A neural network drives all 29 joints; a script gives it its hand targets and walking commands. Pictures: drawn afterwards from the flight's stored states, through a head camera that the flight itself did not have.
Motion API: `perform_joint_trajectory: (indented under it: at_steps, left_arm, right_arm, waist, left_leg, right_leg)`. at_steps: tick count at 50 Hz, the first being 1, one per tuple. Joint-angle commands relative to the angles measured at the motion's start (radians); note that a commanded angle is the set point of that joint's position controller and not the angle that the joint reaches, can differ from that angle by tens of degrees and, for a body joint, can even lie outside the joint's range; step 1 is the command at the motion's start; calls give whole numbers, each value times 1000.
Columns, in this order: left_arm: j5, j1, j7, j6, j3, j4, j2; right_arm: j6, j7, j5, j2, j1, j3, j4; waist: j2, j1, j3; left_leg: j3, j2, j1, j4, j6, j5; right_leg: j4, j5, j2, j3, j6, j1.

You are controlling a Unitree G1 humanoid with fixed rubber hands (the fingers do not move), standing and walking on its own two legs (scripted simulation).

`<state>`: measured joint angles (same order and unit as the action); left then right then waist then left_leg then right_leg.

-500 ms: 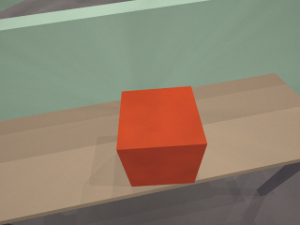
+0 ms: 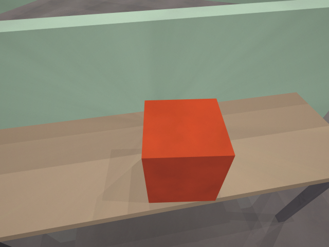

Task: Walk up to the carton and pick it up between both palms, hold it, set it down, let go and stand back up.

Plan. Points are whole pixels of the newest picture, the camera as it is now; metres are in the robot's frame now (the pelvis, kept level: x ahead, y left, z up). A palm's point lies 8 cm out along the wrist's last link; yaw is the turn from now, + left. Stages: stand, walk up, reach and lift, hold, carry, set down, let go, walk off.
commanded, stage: walk up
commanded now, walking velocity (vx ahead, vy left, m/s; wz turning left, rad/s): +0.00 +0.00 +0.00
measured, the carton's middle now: (181, 152) +0.40 -0.02 -0.02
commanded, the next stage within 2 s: stand in 0.08 s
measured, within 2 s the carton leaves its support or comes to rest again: neither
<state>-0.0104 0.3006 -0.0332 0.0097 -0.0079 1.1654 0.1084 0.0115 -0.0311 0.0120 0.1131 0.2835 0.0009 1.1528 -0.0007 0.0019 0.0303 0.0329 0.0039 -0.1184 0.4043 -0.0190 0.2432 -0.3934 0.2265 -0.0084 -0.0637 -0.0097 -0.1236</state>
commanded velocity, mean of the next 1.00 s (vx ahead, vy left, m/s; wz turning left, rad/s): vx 0.00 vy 0.00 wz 0.00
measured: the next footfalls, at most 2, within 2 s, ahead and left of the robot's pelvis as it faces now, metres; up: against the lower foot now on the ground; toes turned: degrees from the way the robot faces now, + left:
none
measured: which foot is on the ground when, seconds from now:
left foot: down 0.00-1.00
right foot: down 0.00-1.00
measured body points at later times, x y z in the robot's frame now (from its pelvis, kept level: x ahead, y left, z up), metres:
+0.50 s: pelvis +0.00 +0.01 +0.00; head +0.00 +0.01 +0.45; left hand -0.02 +0.21 -0.17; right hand -0.02 -0.19 -0.17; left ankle -0.01 +0.11 -0.74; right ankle -0.01 -0.11 -0.74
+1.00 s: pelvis -0.01 +0.00 -0.01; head +0.03 +0.01 +0.44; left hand +0.15 +0.17 -0.13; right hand +0.14 -0.19 -0.13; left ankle -0.01 +0.11 -0.74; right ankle -0.01 -0.11 -0.74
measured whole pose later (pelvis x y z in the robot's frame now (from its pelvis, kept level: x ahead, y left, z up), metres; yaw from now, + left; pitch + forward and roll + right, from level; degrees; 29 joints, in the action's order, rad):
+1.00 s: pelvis -0.01 +0.00 -0.01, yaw -2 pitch +4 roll -2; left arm -0.10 0.13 0.01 -0.61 -0.01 0.40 0.05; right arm -0.13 -0.02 -0.07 0.08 0.06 -0.02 0.75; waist 0.00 0.00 0.03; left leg 0.04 -0.05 -0.33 0.55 0.00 0.28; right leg -0.45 0.21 0.06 0.01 -0.02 -0.31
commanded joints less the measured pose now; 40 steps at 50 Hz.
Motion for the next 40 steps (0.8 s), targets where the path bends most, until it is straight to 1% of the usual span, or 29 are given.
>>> perform_joint_trajectory:
  at_steps: [1, 2, 3, 5, 8, 9, 10, 11, 12, 14, 16, 17, 19, 21, 22, 25, 26, 27, 28, 29, 31, 32, 33, 35, 36, 37, 38, 39, 40]
  left_arm:
    - [7, 71, -4, 15, -13, -16, 82]
    - [2, 89, -3, 12, -14, -8, 71]
    - [3, 94, -3, 10, -16, 1, 77]
    - [-1, 69, -4, 10, -14, -16, 70]
    - [3, 97, -4, 17, -5, -4, 61]
    - [8, 94, -4, 14, -10, 3, 55]
    - [-8, 72, -5, 15, -12, -3, 74]
    - [-5, 80, -7, 15, -13, -8, 82]
    - [-1, 79, -7, 11, -14, -10, 86]
    - [-5, 90, -6, 5, -6, -1, 60]
    - [-3, 90, -5, 3, -10, 4, 52]
    - [-4, 86, -7, 1, -8, -7, 62]
    - [-4, 107, -5, 6, -9, -4, 57]
    - [-2, 96, -10, 6, -13, 9, 56]
    - [1, 96, -11, 5, -8, -1, 42]
    - [1, 114, -9, 1, -6, -1, 48]
    - [113, -1019, 9, -147, 24, -563, 223]
    - [110, -861, -48, -222, 44, -506, 186]
    - [124, -822, -69, -289, 42, -543, 195]
    - [149, -775, -82, -384, 60, -530, 195]
    - [234, -697, -97, -532, 54, -588, 191]
    - [269, -637, -98, -594, 72, -602, 153]
    - [279, -554, -81, -642, 85, -557, 153]
    - [262, -437, -24, -634, 98, -513, 116]
    - [221, -386, 0, -616, 91, -469, 112]
    - [183, -355, 27, -613, 88, -389, 74]
    - [145, -288, 53, -606, 80, -368, 59]
    - [89, -252, 63, -602, 52, -411, 66]
    - [-7, -72, 82, -648, -34, -833, 64]
  right_arm:
    - [19, -6, 3, 85, 76, 11, -26]
    - [21, -6, 1, 101, 60, 12, -34]
    - [20, -6, 8, 81, 56, 5, -28]
    - [23, -8, -2, 73, 77, 13, -19]
    - [21, -12, -9, 70, 92, 16, -17]
    - [20, -11, -5, 92, 54, 16, -30]
    - [19, -10, 2, 66, 65, 16, -38]
    - [18, -8, -2, 71, 88, 10, -17]
    - [18, -9, -2, 62, 113, 7, -9]
    - [10, -7, 1, 64, 98, 7, -14]
    - [9, -9, 2, 80, 88, 16, -5]
    - [8, -7, -6, 70, 122, 15, -4]
    - [11, -7, -5, 52, 101, 4, -6]
    - [18, -8, 2, 48, 116, -1, -11]
    - [19, -10, -1, 64, 124, 5, -18]
    - [18, -10, 2, 69, 85, 3, -4]
    - [-19, 6, -68, 109, -937, 116, -559]
    - [-122, 19, -11, 108, -758, 158, -441]
    - [-177, 39, -10, 93, -698, 177, -475]
    - [-267, 51, 3, 88, -623, 163, -449]
    - [-370, 66, -86, 40, -528, 94, -525]
    - [-418, 71, -117, 7, -488, 43, -538]
    - [-471, 67, -134, 10, -373, 28, -448]
    - [-501, 40, -213, 26, -204, -13, -395]
    - [-505, 18, -211, 48, -191, -6, -350]
    - [-499, -5, -228, 40, -145, -16, -308]
    - [-481, -33, -223, 57, -109, -9, -275]
    - [-445, -59, -213, 93, -121, 7, -299]
    - [-351, -45, -248, 122, -128, 32, -579]
  waist:
    - [34, -12, 92]
    - [-19, -10, 77]
    - [13, -17, 79]
    - [-36, -2, 86]
    - [13, 1, 10]
    - [-20, -15, 68]
    - [12, -5, 64]
    - [-23, -8, 43]
    - [-2, 10, 69]
    - [-30, 6, 95]
    - [17, -6, 108]
    - [4, 13, 107]
    - [-32, -3, 97]
    - [12, -7, 79]
    - [-6, 3, 73]
    - [-21, -26, 81]
    - [223, 77, -36]
    - [154, 66, 33]
    - [152, 86, 0]
    - [112, 59, -66]
    - [8, 1, -264]
    - [-41, -8, -294]
    - [-57, 7, -389]
    - [-154, 16, -535]
    - [-138, 14, -573]
    - [-183, 32, -592]
    - [-159, 46, -602]
    - [-153, 43, -572]
    - [-142, 16, -586]
  left_leg:
    - [-110, -124, -97, -112, -35, -134]
    - [-114, -113, -123, -119, -38, -102]
    - [-101, -105, -100, -134, -30, -82]
    - [-107, -110, -111, -121, -32, -139]
    - [-94, -114, -22, -109, -35, -159]
    - [-93, -108, -51, -98, -30, -133]
    - [-100, -107, -69, -104, -35, -135]
    - [-89, -99, -57, -107, -26, -159]
    - [-97, -105, -71, -107, -36, -166]
    - [-90, -104, -89, -118, -30, -72]
    - [-101, -107, -108, -118, -31, -83]
    - [-99, -98, -138, -124, -24, -35]
    - [-92, -97, -101, -111, -34, -74]
    - [-103, -106, -104, -113, -37, -157]
    - [-104, -105, -119, -117, -35, -131]
    - [-97, -96, -119, -126, -40, -89]
    - [-49, -63, -440, 32, -25, 64]
    - [30, -25, -508, 146, -12, 260]
    - [32, -17, -503, 135, -17, 328]
    - [49, -12, -484, 154, -22, 369]
    - [26, -21, -484, 200, -22, 273]
    - [-13, -39, -486, 204, -14, 152]
    - [-16, -38, -460, 236, 3, 28]
    - [-37, -31, -408, 265, 65, -247]
    - [-46, -27, -387, 276, 79, -389]
    - [-54, -19, -319, 268, 91, -494]
    - [-72, -16, -230, 232, 95, -500]
    - [-87, -15, -145, 182, 90, -520]
    - [-109, -88, 94, 230, 106, -622]
  right_leg:
    - [68, -90, -95, 91, -21, -17]
    - [69, -93, -98, 94, -23, -6]
    - [69, -73, -98, 95, -23, -5]
    - [66, -124, -103, 99, -20, 10]
    - [53, -113, -97, 94, -27, -8]
    - [73, -98, -97, 100, -14, -60]
    - [70, -121, -100, 98, -22, -11]
    - [57, -154, -106, 100, -26, 3]
    - [57, -126, -111, 92, -22, -20]
    - [65, -62, -94, 88, -20, -50]
    - [60, -82, -92, 82, -7, -47]
    - [76, -63, -89, 88, -9, -45]
    - [63, -87, -97, 94, -11, -55]
    - [39, -115, -96, 91, -19, -36]
    - [36, -113, -90, 86, -7, -16]
    - [58, -86, -97, 93, -11, -32]
    - [-97, 85, 2, 101, -7, -332]
    - [-201, 303, 2, 31, -20, -377]
    - [-220, 342, 9, 7, -24, -338]
    - [-241, 355, -2, 10, -34, -257]
    - [-282, 221, -38, 44, -52, -170]
    - [-300, 97, -44, 51, -66, -170]
    - [-296, -2, -31, 60, -68, -166]
    - [-315, -199, 8, 42, -81, -128]
    - [-302, -295, 43, 39, -79, -126]
    - [-277, -374, 59, 45, -78, -98]
    - [-242, -374, 71, 44, -81, -99]
    - [-185, -369, 73, 54, -82, -141]
    - [-195, -382, 92, 103, -113, -244]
